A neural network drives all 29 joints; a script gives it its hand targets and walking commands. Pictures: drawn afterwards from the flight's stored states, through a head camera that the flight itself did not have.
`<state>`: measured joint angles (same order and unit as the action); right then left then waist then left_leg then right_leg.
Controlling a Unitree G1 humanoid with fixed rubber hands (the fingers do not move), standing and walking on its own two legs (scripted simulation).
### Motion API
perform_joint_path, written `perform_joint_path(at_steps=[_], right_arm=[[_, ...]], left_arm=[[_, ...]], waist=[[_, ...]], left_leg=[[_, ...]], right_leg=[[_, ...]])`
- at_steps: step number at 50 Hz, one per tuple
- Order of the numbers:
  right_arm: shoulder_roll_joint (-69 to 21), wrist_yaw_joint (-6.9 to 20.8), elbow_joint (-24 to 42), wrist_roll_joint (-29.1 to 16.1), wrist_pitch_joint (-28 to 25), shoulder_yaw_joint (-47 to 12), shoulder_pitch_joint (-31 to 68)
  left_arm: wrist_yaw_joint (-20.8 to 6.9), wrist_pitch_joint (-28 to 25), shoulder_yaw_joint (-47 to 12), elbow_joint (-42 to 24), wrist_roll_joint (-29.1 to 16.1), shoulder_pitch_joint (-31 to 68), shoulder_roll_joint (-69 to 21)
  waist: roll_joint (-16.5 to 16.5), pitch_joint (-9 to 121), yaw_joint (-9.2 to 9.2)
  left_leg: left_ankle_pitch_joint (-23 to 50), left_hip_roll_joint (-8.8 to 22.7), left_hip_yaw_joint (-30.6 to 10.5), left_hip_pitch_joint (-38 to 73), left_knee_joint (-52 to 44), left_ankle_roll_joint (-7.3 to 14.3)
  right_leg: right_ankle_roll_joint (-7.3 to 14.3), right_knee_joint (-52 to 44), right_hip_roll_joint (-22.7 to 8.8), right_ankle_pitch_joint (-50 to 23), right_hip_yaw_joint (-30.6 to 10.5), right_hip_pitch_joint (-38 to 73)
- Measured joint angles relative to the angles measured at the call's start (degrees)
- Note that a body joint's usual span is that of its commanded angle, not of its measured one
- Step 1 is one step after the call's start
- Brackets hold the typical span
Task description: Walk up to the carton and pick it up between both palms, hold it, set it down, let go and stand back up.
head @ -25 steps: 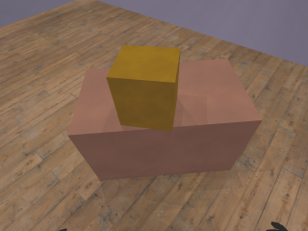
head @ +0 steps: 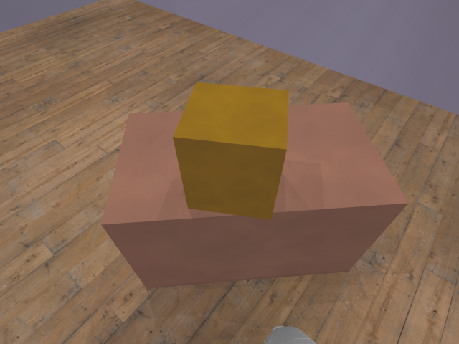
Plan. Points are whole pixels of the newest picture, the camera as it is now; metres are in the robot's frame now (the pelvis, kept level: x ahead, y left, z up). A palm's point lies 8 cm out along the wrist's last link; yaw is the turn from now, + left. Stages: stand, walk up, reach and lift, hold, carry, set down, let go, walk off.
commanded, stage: walk up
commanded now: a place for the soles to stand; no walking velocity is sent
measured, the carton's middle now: (235, 153) +0.59 -0.03 -0.08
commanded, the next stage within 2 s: stand in 1.90 s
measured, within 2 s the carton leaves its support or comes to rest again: neither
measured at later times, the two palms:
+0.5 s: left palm (81, 294) +0.25 +0.30 -0.09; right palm (397, 285) +0.22 -0.33 -0.12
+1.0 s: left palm (79, 314) +0.22 +0.31 -0.12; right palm (381, 250) +0.30 -0.34 -0.12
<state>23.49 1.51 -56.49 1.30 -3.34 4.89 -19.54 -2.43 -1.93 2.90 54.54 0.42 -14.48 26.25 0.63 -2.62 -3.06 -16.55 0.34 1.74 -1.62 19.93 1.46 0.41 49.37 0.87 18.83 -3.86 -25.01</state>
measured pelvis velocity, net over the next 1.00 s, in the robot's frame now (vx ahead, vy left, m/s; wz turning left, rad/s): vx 0.18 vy -0.02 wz -0.03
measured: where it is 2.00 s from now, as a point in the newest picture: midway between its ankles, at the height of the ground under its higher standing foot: outside the picture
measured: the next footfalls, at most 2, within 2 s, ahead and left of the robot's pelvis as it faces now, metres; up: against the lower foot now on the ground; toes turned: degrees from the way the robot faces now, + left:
right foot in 0.22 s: +0.24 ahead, -0.13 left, +0.00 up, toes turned -3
left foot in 0.60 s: +0.32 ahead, +0.13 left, +0.00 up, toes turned +1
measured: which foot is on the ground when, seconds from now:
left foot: down 0.00-0.22, up 0.24-0.58, down 0.60-0.94, up 0.96-1.00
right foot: up 0.00-0.20, down 0.22-0.60, up 0.62-0.90, down 0.92-1.00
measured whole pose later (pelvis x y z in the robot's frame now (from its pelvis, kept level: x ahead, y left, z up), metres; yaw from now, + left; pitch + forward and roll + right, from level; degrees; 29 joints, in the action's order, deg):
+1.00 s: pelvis +0.18 -0.02 -0.03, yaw -2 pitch -2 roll -1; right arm 24.2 -0.5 -46.8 0.6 2.3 3.6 -7.8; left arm 0.1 0.8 2.8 49.9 1.9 -17.4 23.4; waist -2.1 -5.8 1.3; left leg -22.1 1.1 -3.6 -26.5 45.2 0.7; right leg 0.9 38.6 0.8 22.3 0.3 -14.1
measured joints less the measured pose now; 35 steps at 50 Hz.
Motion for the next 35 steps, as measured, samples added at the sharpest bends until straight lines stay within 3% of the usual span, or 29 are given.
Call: perform_joint_path(at_steps=[6, 10, 12, 15, 17, 20, 23, 26, 29, 31, 33, 35], right_arm=[[-0.09, -0.11, 3.31, -0.53, 0.31, -0.67, -2.21], [0.34, -0.38, 4.94, -0.81, 0.63, -1.05, -3.86], [0.51, -0.61, 5.08, -0.97, 1.07, -1.19, -3.74], [-0.15, -1.01, 5.96, -1.3, 1.76, -1.9, -2.19], [0.34, -0.72, 6.89, -1.54, 1.68, -1.88, -1.5], [1.2, -0.38, 8.4, -1.59, 1.36, -1.39, -0.38], [1.46, -0.66, 8.59, -1.49, 1.39, -1.13, 1.06], [1.2, -1.18, 7.88, -1.31, 1.87, -1.24, 2.94], [0.97, -1.57, 7.48, -0.92, 2.12, -1.25, 3.93], [0.27, -1.91, 6.94, -0.35, 2.36, -1.05, 4.84], [-0.85, -2.03, 7.15, -0.36, 2.86, -1.65, 6.41], [-1.8, -2.27, 7.94, -0.44, 3.22, -2.18, 7.97]], left_arm=[[-0.78, 0.97, -0.56, -2.67, 0.29, 3.41, -1.16], [-0.99, 0.65, -0.95, -4.71, 0.5, 6.05, -2.77], [-0.57, -0.35, -0.67, -6.02, 0.64, 7.17, -3.63], [0.15, -1.49, -0.82, -8.0, -0.22, 6.32, -4.47], [0.62, -1.59, -1.14, -8.37, -0.59, 4.54, -5.14], [1.07, -1.45, -1.22, -8.18, -0.28, 2.02, -5.21], [1.5, -1.18, -1.2, -7.82, 0.11, 0.94, -4.54], [1.74, -0.2, -1.21, -7.89, -0.11, 0.8, -3.58], [1.79, 1.78, -1.35, -8.04, -0.56, 0.79, -2.6], [2.07, 3.15, -1.31, -7.89, -1.0, 1.73, -1.99], [2.67, 4.47, -1.32, -7.92, -1.37, 3.05, -1.63], [3.02, 5.07, -1.27, -7.76, -1.5, 3.38, -1.42]], waist=[[0.42, -2.84, -0.81], [-0.5, -3.3, -2.01], [-1.95, -4.69, -1.43], [-1.47, -5.86, 0.08], [-2.01, -5.48, 1.11], [-3.14, -5.12, 2.13], [-3.5, -5.6, 2.81], [-2.83, -6.45, 3.56], [-1.99, -6.09, 3.64], [-0.66, -6.01, 3.36], [0.29, -6.89, 3.11], [0.58, -7.21, 2.83]], left_leg=[[-4.35, -0.44, 1.06, 5.05, 0.33, -0.04], [-9.73, -0.1, 0.37, 6.78, 4.46, -0.85], [-13.01, 1.43, -0.22, 4.31, 14.82, -0.21], [-13.32, -2.02, -4.3, -6.44, 39.43, 1.23], [-10.48, -2.62, -5.41, -12.66, 45.07, 1.27], [-5.98, -0.43, -5.58, -19.96, 42.57, -0.46], [-3.13, 1.46, -4.79, -23.55, 33.48, -2.37], [1.37, 1.8, -3.37, -23.89, 24.75, -2.54], [8.14, 1.0, -2.03, -20.76, 16.16, -1.54], [5.72, 0.1, -1.75, -20.38, 16.14, -0.68], [4.27, 0.04, -2.0, -21.29, 17.99, -0.31], [5.0, 0.81, -2.35, -21.26, 17.27, -0.32]], right_leg=[[-0.11, -10.03, -3.08, -5.86, 4.6, -2.39], [1.33, -16.41, -2.17, -8.88, 6.75, 1.68], [1.92, -16.35, -0.75, -11.95, 7.69, 3.87], [2.18, -14.57, -1.25, -7.6, 7.18, 6.42], [2.11, -17.52, -1.58, -7.37, 6.75, 9.23], [1.55, -21.9, -1.54, -8.47, 6.5, 12.21], [1.31, -23.16, -1.59, -8.09, 6.64, 13.33], [0.64, -20.84, -2.03, -6.02, 6.65, 12.92], [-0.2, -14.24, -2.62, -1.56, 6.71, 10.7], [0.1, -8.01, -3.01, 1.97, 5.7, 8.11], [0.81, 1.11, -0.5, 9.81, 2.38, 4.92], [1.31, 9.49, 2.35, 12.54, -0.08, 2.31]])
